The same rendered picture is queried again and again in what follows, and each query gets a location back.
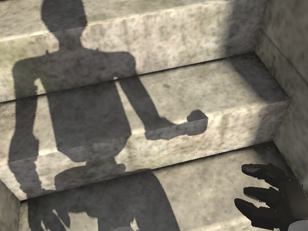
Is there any robot right forearm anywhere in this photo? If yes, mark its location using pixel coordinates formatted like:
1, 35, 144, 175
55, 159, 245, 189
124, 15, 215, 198
288, 219, 308, 231

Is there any right robot hand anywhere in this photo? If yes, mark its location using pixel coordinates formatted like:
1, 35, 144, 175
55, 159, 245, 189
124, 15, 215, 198
234, 163, 308, 231

